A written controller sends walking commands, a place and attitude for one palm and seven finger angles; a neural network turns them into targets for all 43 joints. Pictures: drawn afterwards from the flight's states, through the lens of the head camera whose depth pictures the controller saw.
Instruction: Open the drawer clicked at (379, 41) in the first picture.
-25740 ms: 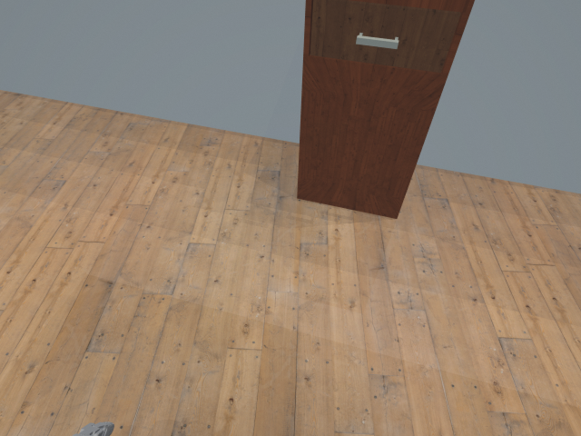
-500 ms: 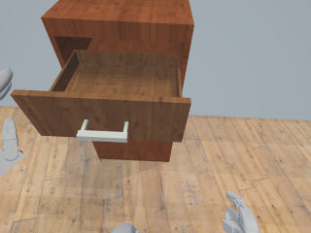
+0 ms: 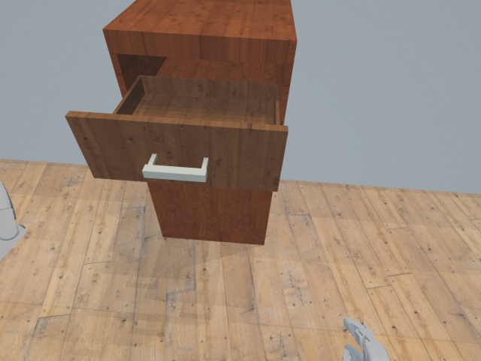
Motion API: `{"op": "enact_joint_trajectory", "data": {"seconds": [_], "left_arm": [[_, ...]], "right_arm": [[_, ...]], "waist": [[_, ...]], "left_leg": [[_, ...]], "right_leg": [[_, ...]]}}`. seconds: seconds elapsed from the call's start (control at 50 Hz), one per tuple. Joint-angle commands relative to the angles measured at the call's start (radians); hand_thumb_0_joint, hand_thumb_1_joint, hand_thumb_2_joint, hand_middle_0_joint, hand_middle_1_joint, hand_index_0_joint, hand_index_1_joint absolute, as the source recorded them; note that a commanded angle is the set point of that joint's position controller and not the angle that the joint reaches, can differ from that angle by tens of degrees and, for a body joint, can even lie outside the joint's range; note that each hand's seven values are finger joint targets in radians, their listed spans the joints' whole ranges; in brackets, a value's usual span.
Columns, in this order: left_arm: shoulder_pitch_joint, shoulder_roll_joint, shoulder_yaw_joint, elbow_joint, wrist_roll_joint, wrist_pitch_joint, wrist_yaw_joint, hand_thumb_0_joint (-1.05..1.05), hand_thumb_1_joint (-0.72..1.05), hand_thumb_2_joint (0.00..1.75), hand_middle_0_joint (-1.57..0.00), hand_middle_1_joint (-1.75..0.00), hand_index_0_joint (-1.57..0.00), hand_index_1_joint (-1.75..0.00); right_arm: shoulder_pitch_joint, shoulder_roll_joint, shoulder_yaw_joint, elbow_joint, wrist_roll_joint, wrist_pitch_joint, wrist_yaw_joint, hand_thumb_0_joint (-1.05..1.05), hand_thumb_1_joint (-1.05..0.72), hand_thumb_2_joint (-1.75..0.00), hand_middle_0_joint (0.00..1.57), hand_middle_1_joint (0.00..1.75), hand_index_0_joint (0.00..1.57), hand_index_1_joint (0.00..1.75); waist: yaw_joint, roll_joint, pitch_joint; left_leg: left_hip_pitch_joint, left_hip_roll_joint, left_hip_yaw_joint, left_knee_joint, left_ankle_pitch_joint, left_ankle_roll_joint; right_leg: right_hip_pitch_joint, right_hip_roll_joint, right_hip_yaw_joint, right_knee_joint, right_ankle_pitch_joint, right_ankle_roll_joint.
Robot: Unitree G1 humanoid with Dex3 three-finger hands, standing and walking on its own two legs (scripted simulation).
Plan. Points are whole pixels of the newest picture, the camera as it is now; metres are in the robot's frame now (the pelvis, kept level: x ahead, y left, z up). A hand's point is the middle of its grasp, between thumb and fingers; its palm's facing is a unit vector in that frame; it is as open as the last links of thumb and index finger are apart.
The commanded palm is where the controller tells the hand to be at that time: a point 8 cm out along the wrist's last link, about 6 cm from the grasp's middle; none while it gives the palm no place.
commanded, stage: stop stepping back and stand still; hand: left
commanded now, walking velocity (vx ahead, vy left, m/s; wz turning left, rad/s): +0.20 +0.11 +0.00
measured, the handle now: (177, 166) +0.49 +0.17 +0.04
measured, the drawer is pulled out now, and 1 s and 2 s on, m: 0.30 0.30 0.30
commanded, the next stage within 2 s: let the arm hang, fingers relaxed in 0.40 s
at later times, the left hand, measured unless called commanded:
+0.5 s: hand (10, 253) +0.17 +0.24 +0.22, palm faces +0.47 -0.79 -0.40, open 7.4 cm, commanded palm none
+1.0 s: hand out of the picture -0.07 +0.19 -0.17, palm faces +0.08 -0.97 -0.22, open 7.1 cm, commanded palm none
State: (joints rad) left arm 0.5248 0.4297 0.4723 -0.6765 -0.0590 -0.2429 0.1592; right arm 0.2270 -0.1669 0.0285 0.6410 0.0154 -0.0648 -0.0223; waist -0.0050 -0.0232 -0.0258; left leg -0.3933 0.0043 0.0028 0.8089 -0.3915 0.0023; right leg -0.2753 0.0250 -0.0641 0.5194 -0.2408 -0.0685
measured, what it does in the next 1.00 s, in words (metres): steps on the spot: left foot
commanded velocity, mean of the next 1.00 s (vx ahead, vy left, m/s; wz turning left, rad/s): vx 0.04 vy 0.00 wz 0.00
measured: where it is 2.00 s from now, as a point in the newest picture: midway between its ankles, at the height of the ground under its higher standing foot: outside the picture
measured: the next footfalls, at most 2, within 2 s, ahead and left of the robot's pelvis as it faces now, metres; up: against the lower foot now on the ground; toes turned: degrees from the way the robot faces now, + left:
left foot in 0.10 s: +0.03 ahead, +0.12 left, +0.00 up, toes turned +2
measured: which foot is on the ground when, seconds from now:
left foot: up 0.00-0.08, down 0.10-1.00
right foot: down 0.00-1.00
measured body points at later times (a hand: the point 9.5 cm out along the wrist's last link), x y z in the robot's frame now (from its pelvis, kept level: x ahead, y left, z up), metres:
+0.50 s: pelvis -0.02 +0.00 +0.00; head -0.03 +0.01 +0.45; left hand +0.14 +0.28 +0.24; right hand +0.13 -0.23 -0.09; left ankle -0.01 +0.12 -0.74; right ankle +0.03 -0.08 -0.74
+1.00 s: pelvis -0.02 +0.00 +0.01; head +0.01 +0.01 +0.45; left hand -0.07 +0.24 -0.15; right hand -0.02 -0.24 -0.15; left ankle -0.01 +0.12 -0.74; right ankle +0.00 -0.10 -0.74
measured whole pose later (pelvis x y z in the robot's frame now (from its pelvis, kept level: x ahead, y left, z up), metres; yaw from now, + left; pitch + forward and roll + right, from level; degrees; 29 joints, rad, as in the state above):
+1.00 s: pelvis -0.02 +0.00 +0.01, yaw +3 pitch -2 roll -1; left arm 0.34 0.21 0.03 1.08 0.01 0.03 0.03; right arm 0.30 -0.16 -0.02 1.07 -0.01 0.03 -0.04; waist 0.01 -0.01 0.10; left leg -0.21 0.01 -0.02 0.47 -0.23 0.00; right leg -0.19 0.05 0.00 0.42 -0.20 -0.04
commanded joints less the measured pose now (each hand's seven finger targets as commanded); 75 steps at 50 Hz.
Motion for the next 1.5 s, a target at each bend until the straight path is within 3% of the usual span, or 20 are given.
{"op": "enact_joint_trajectory", "data": {"seconds": [0.0, 0.04, 0.08, 0.12, 0.14, 0.22, 0.3, 0.36, 0.46, 0.48, 0.52, 0.56, 0.58, 0.64, 0.68, 0.74, 0.8, 0.84, 1.02, 1.48], "left_arm": [[-0.046, 0.140, 0.057, -0.060, 0.012, -0.012, 0.023, 0.00, 0.90, 0.90, -0.20, -0.30, -0.20, -0.30], [-0.055, 0.161, 0.059, -0.127, 0.014, -0.026, 0.030, 0.00, 0.90, 0.90, -0.20, -0.30, -0.20, -0.30], [-0.049, 0.153, 0.053, -0.208, 0.016, -0.046, 0.027, 0.00, 0.90, 0.90, -0.20, -0.30, -0.20, -0.30], [-0.012, 0.185, 0.104, -0.193, 0.030, -0.041, 0.030, 0.00, 0.90, 0.90, -0.20, -0.30, -0.20, -0.30], [-0.036, 0.204, 0.116, -0.237, 0.036, -0.040, 0.032, 0.00, 0.90, 0.90, -0.20, -0.30, -0.20, -0.30], [-0.038, 0.168, 0.098, -0.170, 0.030, -0.036, 0.034, 0.00, 0.90, 0.90, -0.20, -0.30, -0.20, -0.30], [-0.084, 0.152, 0.066, -0.104, 0.028, -0.039, 0.031, 0.00, 0.90, 0.90, -0.20, -0.30, -0.20, -0.30], [-0.100, 0.153, 0.060, -0.118, 0.020, -0.048, 0.032, 0.00, 0.90, 0.90, -0.20, -0.30, -0.20, -0.30], [-0.035, 0.150, 0.072, -0.162, 0.020, -0.048, 0.031, 0.00, 0.90, 0.90, -0.20, -0.30, -0.20, -0.30], [-0.085, -0.092, -0.365, 0.743, 0.121, 0.144, -0.117, 0.00, 0.90, 0.90, -0.20, -0.30, -0.20, -0.30], [-0.084, -0.171, -0.363, 0.794, 0.094, 0.247, -0.144, 0.00, 0.90, 0.90, -0.20, -0.30, -0.20, -0.30], [-0.139, -0.161, -0.380, 0.874, 0.097, 0.247, -0.145, 0.00, 0.90, 0.90, -0.20, -0.30, -0.20, -0.30], [-0.143, -0.144, -0.381, 0.939, 0.098, 0.246, -0.146, 0.00, 0.90, 0.90, -0.20, -0.30, -0.20, -0.30], [-0.186, -0.066, -0.378, 1.159, 0.095, 0.242, -0.135, 0.00, 0.90, 0.90, -0.20, -0.30, -0.20, -0.30], [-0.247, -0.063, -0.400, 1.293, 0.083, 0.244, -0.130, 0.00, 0.90, 0.90, -0.20, -0.30, -0.20, -0.30], [-0.275, -0.082, -0.417, 1.455, 0.074, 0.246, -0.131, 0.00, 0.90, 0.90, -0.20, -0.30, -0.20, -0.30], [-0.220, -0.139, -0.408, 1.567, 0.074, 0.244, -0.128, 0.00, 0.90, 0.90, -0.20, -0.30, -0.20, -0.30], [-0.213, -0.138, -0.416, 1.615, 0.071, 0.240, -0.129, 0.00, 0.90, 0.90, -0.20, -0.30, -0.20, -0.30], [-0.166, -0.154, -0.447, 1.763, 0.064, 0.242, -0.127, 0.00, 0.90, 0.90, -0.20, -0.30, -0.20, -0.30], [-0.168, -0.202, -0.437, 1.768, 0.070, 0.242, -0.118, 0.00, 0.90, 0.90, -0.20, -0.30, -0.20, -0.30]], "right_arm": [[-0.117, -0.142, -0.049, -0.164, -0.001, -0.039, -0.022, 0.00, -0.90, -0.90, 0.20, 0.30, 0.20, 0.30], [-0.119, -0.164, -0.060, -0.173, -0.004, -0.059, -0.029, 0.00, -0.90, -0.90, 0.20, 0.30, 0.20, 0.30], [-0.107, -0.190, -0.071, -0.189, -0.011, -0.074, -0.024, 0.00, -0.90, -0.90, 0.20, 0.30, 0.20, 0.30], [-0.124, -0.158, -0.056, -0.182, -0.003, -0.073, -0.024, 0.00, -0.90, -0.90, 0.20, 0.30, 0.20, 0.30], [-0.128, -0.157, -0.061, -0.190, -0.002, -0.074, -0.027, 0.00, -0.90, -0.90, 0.20, 0.30, 0.20, 0.30], [-0.108, -0.163, -0.065, -0.162, -0.003, -0.092, -0.029, 0.00, -0.90, -0.90, 0.20, 0.30, 0.20, 0.30], [-0.079, -0.160, -0.076, -0.150, -0.006, -0.072, -0.028, 0.00, -0.90, -0.90, 0.20, 0.30, 0.20, 0.30], [-0.078, -0.151, -0.071, -0.144, -0.006, -0.063, -0.017, 0.00, -0.90, -0.90, 0.20, 0.30, 0.20, 0.30], [-0.110, -0.152, -0.051, -0.167, -0.008, -0.063, -0.028, 0.00, -0.90, -0.90, 0.20, 0.30, 0.20, 0.30], [-0.116, -0.288, -0.116, 0.110, -0.017, -0.114, 0.050, 0.00, -0.90, -0.90, 0.20, 0.30, 0.20, 0.30], [-0.051, -0.168, -0.084, 0.089, -0.030, -0.035, 0.029, 0.00, -0.90, -0.90, 0.20, 0.30, 0.20, 0.30], [-0.043, -0.172, -0.068, 0.084, -0.042, -0.018, 0.017, 0.00, -0.90, -0.90, 0.20, 0.30, 0.20, 0.30], [-0.054, -0.182, -0.067, 0.090, -0.039, -0.012, 0.013, 0.00, -0.90, -0.90, 0.20, 0.30, 0.20, 0.30], [-0.028, -0.153, -0.076, 0.113, -0.028, 0.028, 0.008, 0.00, -0.90, -0.90, 0.20, 0.30, 0.20, 0.30], [-0.010, -0.131, -0.069, 0.164, -0.029, 0.054, 0.004, 0.00, -0.90, -0.90, 0.20, 0.30, 0.20, 0.30], [-0.019, -0.117, -0.053, 0.234, -0.027, 0.063, -0.002, 0.00, -0.90, -0.90, 0.20, 0.30, 0.20, 0.30], [0.009, -0.086, -0.055, 0.286, -0.032, 0.066, -0.013, 0.00, -0.90, -0.90, 0.20, 0.30, 0.20, 0.30], [0.043, -0.078, -0.061, 0.313, -0.028, 0.071, -0.016, 0.00, -0.90, -0.90, 0.20, 0.30, 0.20, 0.30], [0.133, -0.074, -0.049, 0.425, -0.022, 0.071, -0.021, 0.00, -0.90, -0.90, 0.20, 0.30, 0.20, 0.30], [0.171, -0.012, -0.058, 0.459, -0.029, 0.067, -0.020, 0.00, -0.90, -0.90, 0.20, 0.30, 0.20, 0.30]], "waist": [[-0.028, -0.113, 0.029], [-0.024, -0.015, 0.033], [-0.016, 0.148, -0.011], [-0.005, 0.236, -0.012], [-0.004, 0.249, 0.001], [-0.009, 0.130, 0.032], [-0.027, -0.056, 0.075], [-0.032, -0.076, 0.009], [-0.011, 0.157, 0.043], [-0.059, 0.183, 0.152], [-0.016, 0.092, 0.009], [0.003, -0.074, -0.042], [0.017, -0.111, -0.066], [0.006, -0.223, -0.096], [-0.012, -0.090, -0.054], [-0.009, 0.121, 0.033], [0.003, 0.191, 0.016], [0.001, 0.095, 0.011], [0.000, 0.032, 0.080], [0.000, 0.055, 0.159]], "left_leg": [[0.138, -0.004, 0.029, -0.240, -0.001, 0.039], [0.188, 0.030, -0.002, -0.425, -0.004, 0.065], [0.139, 0.147, -0.175, -0.520, 0.007, 0.118], [-0.062, 0.199, -0.236, -0.620, -0.330, 0.122], [-0.085, 0.196, -0.222, -0.615, -0.355, 0.122], [-0.100, 0.121, -0.118, -0.478, -0.152, 0.090], [-0.011, 0.000, -0.010, -0.167, -0.077, 0.045], [0.102, 0.019, -0.015, -0.227, 0.032, 0.038], [0.038, 0.141, -0.190, -0.557, -0.105, 0.077], [-0.074, 0.150, -0.253, -0.407, 0.163, 0.090], [-0.026, 0.187, -0.216, -0.384, 0.357, 0.115], [0.051, 0.181, -0.240, -0.332, 0.623, 0.128], [0.068, 0.140, -0.185, -0.288, 0.665, 0.104], [0.090, -0.012, -0.036, -0.181, 0.367, 0.021], [0.144, -0.010, -0.032, -0.238, 0.207, 0.013], [0.219, 0.044, -0.076, -0.351, 0.316, 0.026], [0.195, 0.062, -0.089, -0.385, 0.238, 0.036], [0.213, 0.072, -0.090, -0.393, 0.216, 0.037], [0.220, 0.082, -0.088, -0.440, 0.204, 0.037], [0.155, 0.078, -0.095, -0.477, 0.105, 0.040]], "right_leg": [[-0.127, -0.243, 0.254, -0.328, -0.370, -0.025], [-0.093, -0.184, 0.218, -0.251, -0.342, -0.003], [0.009, -0.057, 0.121, -0.042, -0.151, 0.045], [0.107, -0.029, 0.061, 0.060, -0.189, 0.066], [0.112, -0.015, 0.053, 0.090, -0.159, 0.066], [0.154, -0.043, 0.104, -0.058, -0.105, 0.056], [-0.057, -0.230, 0.443, -0.352, -0.488, -0.036], [-0.025, -0.255, 0.353, -0.296, -0.295, -0.053], [0.037, -0.043, 0.127, -0.100, -0.153, 0.053], [-0.124, -0.057, 0.046, 0.181, 0.033, 0.060], [-0.092, -0.055, 0.088, 0.222, -0.133, 0.065], [-0.047, -0.046, 0.088, 0.178, -0.040, 0.063], [0.028, -0.063, 0.097, 0.099, 0.140, 0.061], [0.159, -0.188, 0.240, -0.002, 0.704, -0.023], [0.109, -0.194, 0.255, -0.053, 0.518, -0.035], [0.013, -0.101, 0.210, -0.109, 0.180, 0.011], [0.075, -0.086, 0.191, -0.154, 0.100, 0.008], [0.085, -0.084, 0.188, -0.183, 0.082, 0.007], [0.059, -0.088, 0.177, -0.214, 0.029, 0.008], [0.001, -0.072, 0.182, -0.184, -0.025, 0.014]]}}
